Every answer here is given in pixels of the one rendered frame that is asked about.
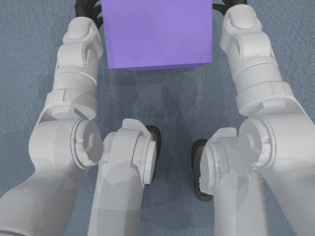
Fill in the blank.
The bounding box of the robot left hand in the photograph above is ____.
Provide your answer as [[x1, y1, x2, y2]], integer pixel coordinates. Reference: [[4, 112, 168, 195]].
[[74, 0, 103, 30]]

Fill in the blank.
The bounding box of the robot right hand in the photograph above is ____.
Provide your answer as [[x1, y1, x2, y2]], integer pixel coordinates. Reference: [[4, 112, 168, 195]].
[[212, 0, 247, 16]]

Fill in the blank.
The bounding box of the left robot forearm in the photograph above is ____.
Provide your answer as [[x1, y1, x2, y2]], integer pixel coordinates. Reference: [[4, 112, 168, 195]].
[[29, 17, 103, 157]]

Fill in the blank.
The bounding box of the robot thigh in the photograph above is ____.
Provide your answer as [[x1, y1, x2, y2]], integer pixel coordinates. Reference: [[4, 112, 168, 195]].
[[201, 136, 270, 236], [87, 128, 157, 236]]

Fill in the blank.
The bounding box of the left robot upper arm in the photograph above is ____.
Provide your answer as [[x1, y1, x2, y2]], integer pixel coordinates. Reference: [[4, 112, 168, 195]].
[[0, 117, 104, 236]]

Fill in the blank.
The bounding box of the right robot upper arm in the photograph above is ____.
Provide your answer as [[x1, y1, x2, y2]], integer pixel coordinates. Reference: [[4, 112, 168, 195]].
[[236, 112, 315, 236]]

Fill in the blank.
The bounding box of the robot left thigh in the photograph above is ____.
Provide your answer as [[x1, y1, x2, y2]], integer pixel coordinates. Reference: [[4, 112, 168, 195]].
[[87, 128, 157, 236]]

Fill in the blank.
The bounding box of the carton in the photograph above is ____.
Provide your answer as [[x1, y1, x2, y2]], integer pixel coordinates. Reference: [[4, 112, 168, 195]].
[[100, 0, 213, 71]]

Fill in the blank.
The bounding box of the robot right thigh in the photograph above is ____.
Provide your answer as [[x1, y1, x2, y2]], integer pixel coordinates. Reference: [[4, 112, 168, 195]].
[[201, 136, 270, 236]]

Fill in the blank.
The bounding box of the right robot forearm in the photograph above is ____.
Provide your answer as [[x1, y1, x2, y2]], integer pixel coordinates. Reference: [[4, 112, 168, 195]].
[[220, 4, 314, 124]]

